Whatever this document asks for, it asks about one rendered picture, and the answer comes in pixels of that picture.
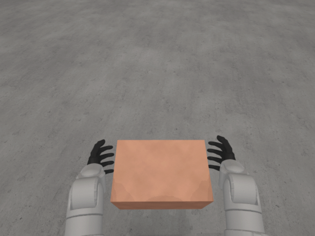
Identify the left robot forearm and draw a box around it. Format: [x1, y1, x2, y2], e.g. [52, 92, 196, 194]
[64, 163, 107, 236]

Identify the right robot forearm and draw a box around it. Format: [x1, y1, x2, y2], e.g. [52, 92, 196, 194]
[219, 159, 269, 236]

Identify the robot left hand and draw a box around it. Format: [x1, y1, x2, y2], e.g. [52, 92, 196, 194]
[87, 139, 114, 174]

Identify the carton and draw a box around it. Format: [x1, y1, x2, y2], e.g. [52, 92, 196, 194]
[110, 140, 214, 209]

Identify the robot right hand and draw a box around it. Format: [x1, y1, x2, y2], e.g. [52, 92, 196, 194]
[207, 135, 236, 171]

